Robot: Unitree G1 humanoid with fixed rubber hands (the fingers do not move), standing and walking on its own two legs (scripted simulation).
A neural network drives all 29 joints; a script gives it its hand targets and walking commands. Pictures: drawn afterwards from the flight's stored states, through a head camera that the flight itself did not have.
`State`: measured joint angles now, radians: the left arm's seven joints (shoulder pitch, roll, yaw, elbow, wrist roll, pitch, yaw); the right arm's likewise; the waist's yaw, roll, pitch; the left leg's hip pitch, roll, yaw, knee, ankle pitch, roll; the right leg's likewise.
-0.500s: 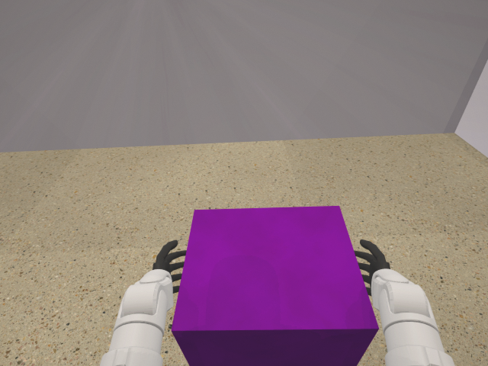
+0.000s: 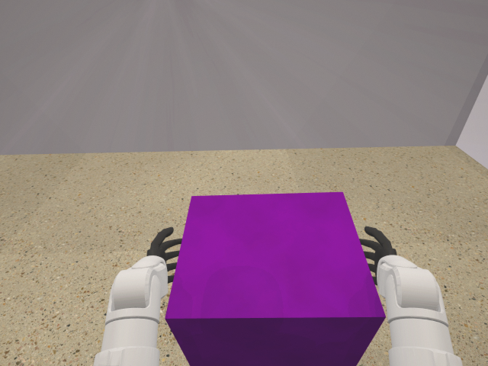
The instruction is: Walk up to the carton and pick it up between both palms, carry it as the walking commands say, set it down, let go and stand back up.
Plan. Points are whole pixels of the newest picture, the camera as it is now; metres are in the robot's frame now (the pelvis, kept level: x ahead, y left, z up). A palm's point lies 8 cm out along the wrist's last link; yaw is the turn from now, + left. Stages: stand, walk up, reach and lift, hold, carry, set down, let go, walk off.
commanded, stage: carry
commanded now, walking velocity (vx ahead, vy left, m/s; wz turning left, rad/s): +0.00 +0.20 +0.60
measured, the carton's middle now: (269, 278) +0.31 -0.01 +0.02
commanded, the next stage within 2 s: none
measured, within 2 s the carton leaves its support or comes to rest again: neither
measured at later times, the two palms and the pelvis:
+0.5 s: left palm (58, 318) +0.19 +0.30 +0.08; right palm (306, 281) +0.26 -0.07 +0.07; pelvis -0.03 +0.07 -0.01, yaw +11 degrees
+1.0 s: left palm out of the picture +0.04 +0.46 +0.07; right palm (190, 309) +0.21 +0.12 +0.06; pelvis -0.10 +0.18 -0.01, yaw +26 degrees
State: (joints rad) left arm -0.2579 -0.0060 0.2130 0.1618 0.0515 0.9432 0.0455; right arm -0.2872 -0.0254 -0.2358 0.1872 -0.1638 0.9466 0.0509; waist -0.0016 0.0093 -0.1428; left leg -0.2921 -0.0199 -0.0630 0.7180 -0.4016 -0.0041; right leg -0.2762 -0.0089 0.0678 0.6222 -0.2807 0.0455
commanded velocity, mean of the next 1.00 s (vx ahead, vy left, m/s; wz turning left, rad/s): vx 0.00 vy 0.20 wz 0.60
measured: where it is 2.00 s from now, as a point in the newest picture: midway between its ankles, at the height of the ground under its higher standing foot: outside the picture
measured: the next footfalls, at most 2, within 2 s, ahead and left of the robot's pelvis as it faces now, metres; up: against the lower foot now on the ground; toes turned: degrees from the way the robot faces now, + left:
right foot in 0.26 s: +0.03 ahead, -0.12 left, +0.00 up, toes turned +8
left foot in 0.52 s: +0.03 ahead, +0.20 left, +0.00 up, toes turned +11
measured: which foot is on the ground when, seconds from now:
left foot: down 0.00-0.28, up 0.30-0.50, down 0.52-0.82, up 0.84-1.00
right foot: down 0.00-0.02, up 0.04-0.24, down 0.26-0.52, up 0.54-0.78, down 0.80-1.00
